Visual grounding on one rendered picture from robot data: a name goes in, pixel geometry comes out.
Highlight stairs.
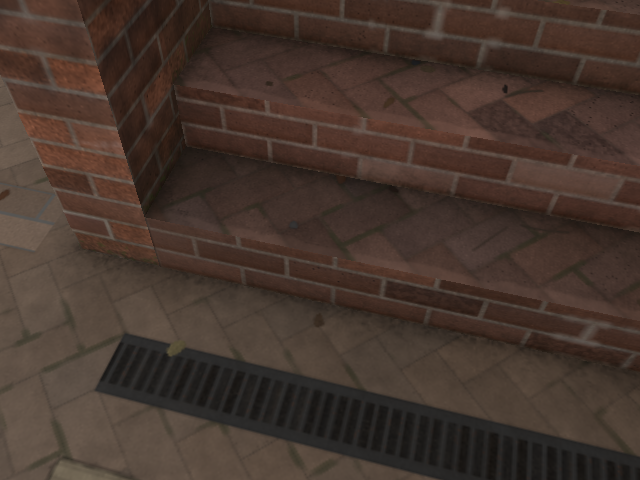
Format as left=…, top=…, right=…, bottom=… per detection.
left=145, top=0, right=640, bottom=373

